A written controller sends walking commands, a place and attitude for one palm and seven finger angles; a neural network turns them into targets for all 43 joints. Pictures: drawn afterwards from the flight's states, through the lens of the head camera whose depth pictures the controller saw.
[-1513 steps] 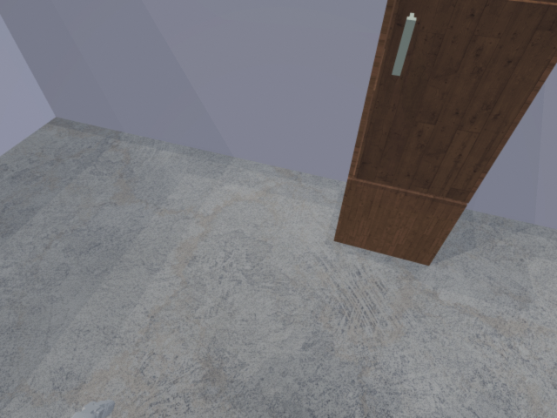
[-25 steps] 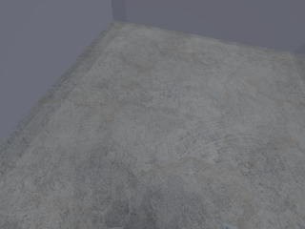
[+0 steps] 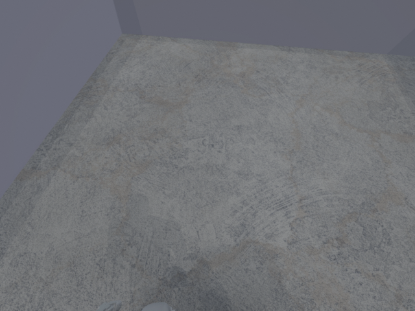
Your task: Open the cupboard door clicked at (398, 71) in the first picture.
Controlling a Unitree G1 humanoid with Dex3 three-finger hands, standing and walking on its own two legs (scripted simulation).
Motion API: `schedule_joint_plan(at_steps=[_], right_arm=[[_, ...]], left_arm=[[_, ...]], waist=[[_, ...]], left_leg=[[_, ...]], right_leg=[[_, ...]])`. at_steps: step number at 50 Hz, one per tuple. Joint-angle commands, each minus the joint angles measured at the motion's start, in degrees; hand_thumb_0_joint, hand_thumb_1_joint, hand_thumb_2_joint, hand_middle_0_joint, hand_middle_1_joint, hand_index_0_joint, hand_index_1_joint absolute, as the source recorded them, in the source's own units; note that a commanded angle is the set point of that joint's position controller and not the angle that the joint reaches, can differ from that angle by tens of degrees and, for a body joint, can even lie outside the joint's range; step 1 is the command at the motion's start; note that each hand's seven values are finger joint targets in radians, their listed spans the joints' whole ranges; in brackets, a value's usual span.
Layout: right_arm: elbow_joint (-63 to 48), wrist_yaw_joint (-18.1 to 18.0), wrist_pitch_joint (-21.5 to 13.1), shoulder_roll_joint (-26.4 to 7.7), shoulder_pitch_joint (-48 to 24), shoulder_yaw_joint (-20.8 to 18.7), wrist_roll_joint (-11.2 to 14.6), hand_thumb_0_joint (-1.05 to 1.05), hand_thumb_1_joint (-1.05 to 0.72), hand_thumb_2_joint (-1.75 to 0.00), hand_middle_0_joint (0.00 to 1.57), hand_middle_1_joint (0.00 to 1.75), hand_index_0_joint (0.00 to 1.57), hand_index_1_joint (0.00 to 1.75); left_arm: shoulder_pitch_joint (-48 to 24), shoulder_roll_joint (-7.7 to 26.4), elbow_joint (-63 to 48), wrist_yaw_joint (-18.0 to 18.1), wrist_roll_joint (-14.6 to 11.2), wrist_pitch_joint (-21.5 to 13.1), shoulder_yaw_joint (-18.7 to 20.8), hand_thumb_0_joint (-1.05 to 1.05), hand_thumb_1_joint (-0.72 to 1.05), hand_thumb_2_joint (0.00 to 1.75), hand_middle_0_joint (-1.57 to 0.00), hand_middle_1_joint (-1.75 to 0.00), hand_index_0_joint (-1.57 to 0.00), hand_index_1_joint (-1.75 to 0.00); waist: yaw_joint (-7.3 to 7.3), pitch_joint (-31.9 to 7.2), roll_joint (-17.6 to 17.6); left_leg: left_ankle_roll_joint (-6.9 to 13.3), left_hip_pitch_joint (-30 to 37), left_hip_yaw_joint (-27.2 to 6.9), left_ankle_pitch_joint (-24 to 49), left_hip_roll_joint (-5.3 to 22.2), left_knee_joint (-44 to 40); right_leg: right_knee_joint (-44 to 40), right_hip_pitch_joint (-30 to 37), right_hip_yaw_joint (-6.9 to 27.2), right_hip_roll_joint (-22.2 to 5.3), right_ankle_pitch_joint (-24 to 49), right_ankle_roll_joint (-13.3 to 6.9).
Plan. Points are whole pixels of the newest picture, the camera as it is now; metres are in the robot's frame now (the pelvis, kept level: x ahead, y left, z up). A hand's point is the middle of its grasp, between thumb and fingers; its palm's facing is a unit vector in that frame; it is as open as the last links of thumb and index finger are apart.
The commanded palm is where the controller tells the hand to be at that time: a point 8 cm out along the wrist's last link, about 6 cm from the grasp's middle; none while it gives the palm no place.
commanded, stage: turn to face it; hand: left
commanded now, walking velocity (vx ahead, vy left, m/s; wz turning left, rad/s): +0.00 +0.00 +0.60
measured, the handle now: out of the picture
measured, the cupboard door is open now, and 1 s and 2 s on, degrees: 44 44 44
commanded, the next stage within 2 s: none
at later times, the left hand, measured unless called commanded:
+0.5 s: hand out of the picture +0.15 +0.22 -0.16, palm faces +0.29 -0.92 -0.24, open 7.4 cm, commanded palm none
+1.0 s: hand out of the picture +0.07 +0.18 -0.18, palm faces +0.58 -0.77 -0.25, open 7.4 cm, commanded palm none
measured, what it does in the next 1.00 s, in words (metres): walks ahead, turning left: left foot, then right foot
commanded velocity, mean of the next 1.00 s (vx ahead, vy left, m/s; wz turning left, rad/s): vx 0.00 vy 0.00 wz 0.60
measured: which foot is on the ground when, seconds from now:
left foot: up 0.00-0.18, down 0.20-0.56, up 0.58-0.84, down 0.86-1.00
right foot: down 0.00-0.20, up 0.22-0.54, down 0.56-0.84, up 0.86-1.00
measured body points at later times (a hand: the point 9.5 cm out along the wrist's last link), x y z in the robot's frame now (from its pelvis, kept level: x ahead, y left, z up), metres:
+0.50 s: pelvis +0.10 -0.01 +0.00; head +0.15 +0.01 +0.45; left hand +0.13 +0.27 -0.14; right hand +0.23 -0.24 -0.14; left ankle +0.11 +0.12 -0.73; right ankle +0.13 -0.16 -0.70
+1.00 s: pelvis +0.14 -0.04 -0.01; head +0.18 +0.00 +0.44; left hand +0.04 +0.22 -0.16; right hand +0.38 -0.20 -0.14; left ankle +0.08 +0.07 -0.73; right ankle +0.18 -0.18 -0.68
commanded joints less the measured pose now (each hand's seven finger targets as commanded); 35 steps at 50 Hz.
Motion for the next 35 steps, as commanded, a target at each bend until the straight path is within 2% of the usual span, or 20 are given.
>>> schedule_joint_plan(at_steps=[1,6,8,9,10,11,12,14,16,18,23,25,26,27,28,29,30,31,33,35], right_arm=[[-2.5,0.0,-0.5,-0.1,4.4,0.1,0.2,0.0,-0.9,-0.9,0.2,0.3,0.2,0.3],[-5.9,0.6,-0.5,-0.4,-1.1,-0.1,0.1,0.0,-0.9,-0.9,0.2,0.3,0.2,0.3],[-5.9,0.8,-0.7,-2.7,1.6,-0.6,-0.3,0.0,-0.9,-0.9,0.2,0.3,0.2,0.3],[-5.8,0.5,-1.2,-7.0,4.4,-1.5,-0.7,0.0,-0.9,-0.9,0.2,0.3,0.2,0.3],[-6.4,-0.1,-1.3,-12.3,6.3,-2.6,-1.0,0.0,-0.9,-0.9,0.2,0.3,0.2,0.3],[-6.5,-0.9,-0.6,-13.9,6.3,-2.9,-1.1,0.0,-0.9,-0.9,0.2,0.3,0.2,0.3],[-7.9,-1.1,-0.6,-13.5,4.1,-3.0,-1.1,0.0,-0.9,-0.9,0.2,0.3,0.2,0.3],[-8.3,-1.7,-1.5,-11.4,2.1,-2.4,-1.0,0.0,-0.9,-0.9,0.2,0.3,0.2,0.3],[-9.4,-1.9,-1.6,-11.7,-0.5,-2.4,-0.7,0.0,-0.9,-0.9,0.2,0.3,0.2,0.3],[-10.3,-1.8,-1.3,-12.8,-2.6,-2.9,-0.7,0.0,-0.9,-0.9,0.2,0.3,0.2,0.3],[-12.2,-0.8,0.2,-14.7,-6.6,-4.2,-1.0,0.0,-0.9,-0.9,0.2,0.3,0.2,0.3],[-13.3,-0.6,0.7,-15.0,-9.7,-4.5,-0.5,0.0,-0.9,-0.9,0.2,0.3,0.2,0.3],[-14.3,-0.4,0.9,-13.6,-11.0,-4.5,0.0,0.0,-0.9,-0.9,0.2,0.3,0.2,0.3],[-15.6,0.2,1.0,-9.7,-11.8,-4.1,0.6,0.0,-0.9,-0.9,0.2,0.3,0.2,0.3],[-17.2,0.5,0.9,-8.6,-13.8,-3.8,0.3,0.0,-0.9,-0.9,0.2,0.3,0.2,0.3],[-16.9,0.9,1.1,-10.0,-13.0,-4.0,0.0,0.0,-0.9,-0.9,0.2,0.3,0.2,0.3],[-16.8,1.6,1.4,-8.3,-10.8,-3.6,0.1,0.0,-0.9,-0.9,0.2,0.3,0.2,0.3],[-15.2,1.5,2.0,-8.6,-11.7,-3.8,-0.2,0.0,-0.9,-0.9,0.2,0.3,0.2,0.3],[-15.9,1.8,1.9,-7.7,-13.3,-3.2,0.1,0.0,-0.9,-0.9,0.2,0.3,0.2,0.3],[-16.5,2.1,1.5,-6.5,-15.9,-2.5,0.3,0.0,-0.9,-0.9,0.2,0.3,0.2,0.3]], left_arm=[[3.4,7.5,-1.6,1.1,0.2,-0.8,1.1,0.0,0.9,0.9,-0.2,-0.3,-0.2,-0.3],[4.9,8.8,-1.5,1.3,0.1,0.0,2.2,0.0,0.9,0.9,-0.2,-0.3,-0.2,-0.3],[4.6,8.5,-2.1,1.3,-0.1,0.6,2.3,0.0,0.9,0.9,-0.2,-0.3,-0.2,-0.3],[5.5,6.9,-3.1,1.2,-0.3,1.1,2.3,0.0,0.9,0.9,-0.2,-0.3,-0.2,-0.3],[5.7,4.6,-4.9,1.1,-1.0,1.7,1.6,0.0,0.9,0.9,-0.2,-0.3,-0.2,-0.3],[2.5,6.4,-6.4,1.4,-0.4,2.4,1.5,0.0,0.9,0.9,-0.2,-0.3,-0.2,-0.3],[0.5,6.1,-7.9,1.2,-0.1,2.6,1.6,0.0,0.9,0.9,-0.2,-0.3,-0.2,-0.3],[-1.3,6.1,-6.9,1.0,0.3,2.6,2.1,0.0,0.9,0.9,-0.2,-0.3,-0.2,-0.3],[0.1,6.2,-6.8,0.9,-0.1,3.3,2.0,0.0,0.9,0.9,-0.2,-0.3,-0.2,-0.3],[0.7,6.1,-7.0,0.8,-0.2,3.6,1.9,0.0,0.9,0.9,-0.2,-0.3,-0.2,-0.3],[1.2,6.8,-8.2,0.8,-0.2,4.0,1.9,0.0,0.9,0.9,-0.2,-0.3,-0.2,-0.3],[5.6,7.7,-7.5,0.9,-0.2,3.5,2.2,0.0,0.9,0.9,-0.2,-0.3,-0.2,-0.3],[8.1,9.7,-7.2,1.2,-0.1,3.0,2.7,0.0,0.9,0.9,-0.2,-0.3,-0.2,-0.3],[9.9,15.3,-7.3,1.7,0.9,2.4,3.8,0.0,0.9,0.9,-0.2,-0.3,-0.2,-0.3],[8.7,18.6,-8.1,1.9,1.0,2.4,4.1,0.0,0.9,0.9,-0.2,-0.3,-0.2,-0.3],[6.3,16.9,-8.9,2.1,0.8,2.3,3.4,0.0,0.9,0.9,-0.2,-0.3,-0.2,-0.3],[2.9,16.0,-10.2,1.8,1.0,2.4,3.0,0.0,0.9,0.9,-0.2,-0.3,-0.2,-0.3],[1.5,13.3,-10.4,1.9,0.8,2.3,2.6,0.0,0.9,0.9,-0.2,-0.3,-0.2,-0.3],[2.4,12.3,-10.2,2.0,0.8,2.2,2.2,0.0,0.9,0.9,-0.2,-0.3,-0.2,-0.3],[5.7,13.5,-9.3,1.8,0.9,2.0,2.6,0.0,0.9,0.9,-0.2,-0.3,-0.2,-0.3]], waist=[[1.03,-6.5,-7.4],[2.91,-6.3,-7.6],[1.29,-7.5,-4.2],[0.41,-10.0,6.2],[-0.45,-10.6,20.7],[-1.65,-11.2,15.3],[-0.35,-7.5,8.9],[0.53,-8.5,9.5],[1.83,-9.7,7.4],[2.25,-11.2,7.0],[2.31,-8.0,8.9],[4.5,-8.4,8.2],[5.87,-8.7,2.7],[6.88,-7.9,-11.4],[7.5,-5.8,-21.6],[5.76,-5.1,-16.3],[3.52,-5.1,-14.0],[2.96,-4.9,-16.9],[3.42,-4.1,-17.1],[5.17,-5.3,-13.7]], left_leg=[[-1.2,0.9,1.0,3.9,0.7,-9.0],[-1.3,1.0,3.7,8.4,-1.0,-22.1],[-0.4,8.8,3.3,17.5,-1.7,-31.0],[3.1,14.4,-6.5,29.0,4.2,-35.7],[11.3,19.5,-24.3,47.3,16.7,-39.7],[15.0,18.0,-26.9,43.2,19.0,-40.8],[15.1,13.7,-25.9,32.3,17.9,-41.9],[12.0,15.4,-22.8,42.8,13.2,-39.9],[10.9,16.2,-17.8,44.9,10.9,-39.2],[10.3,15.9,-16.0,40.7,9.2,-39.1],[9.4,9.3,-18.7,24.1,7.1,-41.1],[7.4,4.8,-17.3,22.3,4.4,-37.5],[4.8,0.1,-15.8,16.8,1.1,-33.5],[0.4,-9.9,-7.7,3.3,-6.1,-22.7],[-1.3,-12.1,-2.8,-10.7,-8.6,-6.7],[-0.5,-10.6,-5.5,-9.6,-5.6,2.5],[-0.6,-7.6,-4.2,-6.1,-5.3,4.8],[-1.4,-9.4,-3.6,-4.4,-4.2,6.6],[-2.4,-8.4,-1.3,-4.2,-3.7,-0.5],[-2.5,-5.9,1.4,-3.0,-4.6,-10.6]], right_leg=[[-14.0,3.7,4.9,-16.9,21.6,-5.7],[-7.8,8.9,1.8,-17.3,23.8,-3.9],[0.1,6.1,-0.9,-15.4,17.6,-0.7],[10.1,0.9,-2.7,-11.3,7.3,2.7],[23.3,-11.1,-2.3,-4.0,-23.4,6.8],[32.2,-11.7,5.6,-2.7,-27.8,6.2],[35.3,-13.6,7.5,-4.0,-23.0,5.8],[37.8,-16.9,9.0,-4.0,-17.5,6.7],[35.3,-15.0,9.3,-3.9,-14.2,7.3],[29.6,-12.0,8.7,-3.2,-14.2,7.5],[14.7,-3.9,6.7,-0.8,-13.7,6.7],[3.3,4.4,5.6,0.3,-6.3,6.5],[-6.4,11.0,7.3,-1.8,-2.3,5.9],[-15.2,16.1,21.4,-15.3,-5.6,1.6],[-17.6,10.6,30.4,-27.0,0.9,-4.4],[-15.3,6.0,25.9,-26.5,4.0,-6.4],[-14.0,1.6,21.0,-23.1,1.4,-6.0],[-11.9,4.2,17.0,-19.0,8.1,-4.3],[-8.2,7.6,9.7,-17.5,23.6,-3.3],[-5.1,11.8,8.0,-17.4,31.8,-2.9]])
